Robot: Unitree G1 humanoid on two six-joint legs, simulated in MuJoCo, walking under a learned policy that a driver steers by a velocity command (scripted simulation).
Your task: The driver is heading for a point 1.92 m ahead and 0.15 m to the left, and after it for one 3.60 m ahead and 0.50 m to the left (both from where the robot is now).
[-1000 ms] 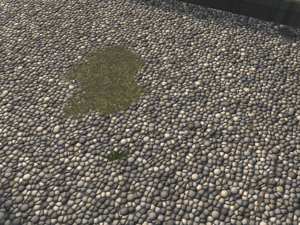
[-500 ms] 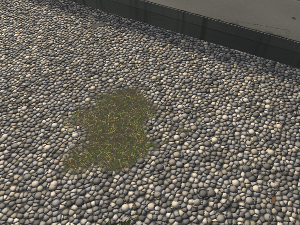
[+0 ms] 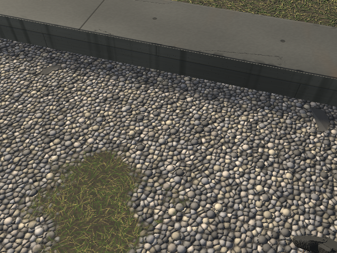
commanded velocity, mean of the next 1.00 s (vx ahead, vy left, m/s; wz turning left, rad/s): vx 0.50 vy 0.00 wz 0.10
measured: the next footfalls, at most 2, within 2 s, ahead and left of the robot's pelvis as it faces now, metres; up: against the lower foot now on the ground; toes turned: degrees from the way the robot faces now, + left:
right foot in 0.42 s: +0.35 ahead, -0.19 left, +0.00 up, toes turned -10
left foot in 0.92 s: +0.63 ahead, +0.07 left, +0.00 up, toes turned +11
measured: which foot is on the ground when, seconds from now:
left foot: down 0.00-0.42, up 0.44-0.90, down 0.92-1.00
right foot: up 0.00-0.40, down 0.42-0.92, up 0.94-1.00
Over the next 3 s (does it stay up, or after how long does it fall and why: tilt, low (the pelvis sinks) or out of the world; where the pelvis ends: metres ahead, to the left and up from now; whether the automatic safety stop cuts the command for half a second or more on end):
stays up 1.59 0.12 0.10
